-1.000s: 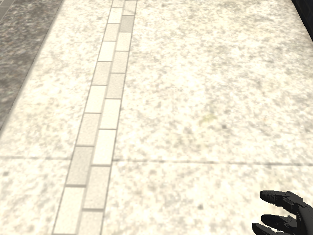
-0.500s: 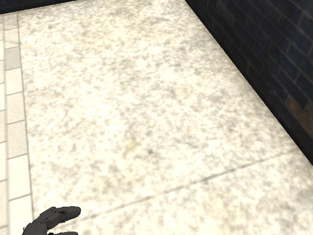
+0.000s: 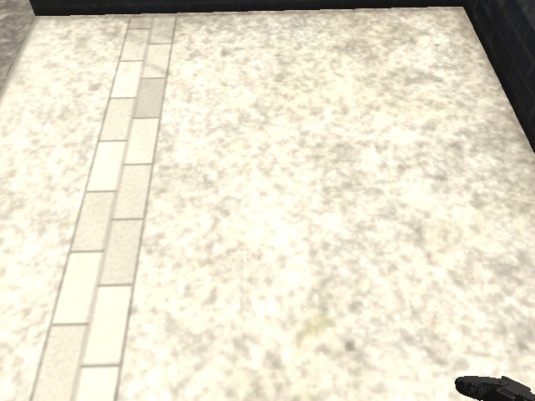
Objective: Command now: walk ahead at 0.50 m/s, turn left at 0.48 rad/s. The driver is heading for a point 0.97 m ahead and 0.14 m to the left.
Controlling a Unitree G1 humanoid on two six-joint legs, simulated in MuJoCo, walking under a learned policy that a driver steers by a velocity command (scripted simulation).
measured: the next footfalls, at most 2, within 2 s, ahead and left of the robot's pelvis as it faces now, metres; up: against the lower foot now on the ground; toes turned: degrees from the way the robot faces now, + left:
left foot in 0.02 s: +0.18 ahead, +0.10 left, +0.00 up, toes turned +3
right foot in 0.50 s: +0.47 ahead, -0.05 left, +0.00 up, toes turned +18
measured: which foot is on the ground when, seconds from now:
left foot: up 0.00-0.00, down 0.02-0.52, up 0.54-0.98, down 1.00-1.00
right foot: down 0.00-0.02, up 0.04-0.48, down 0.50-1.00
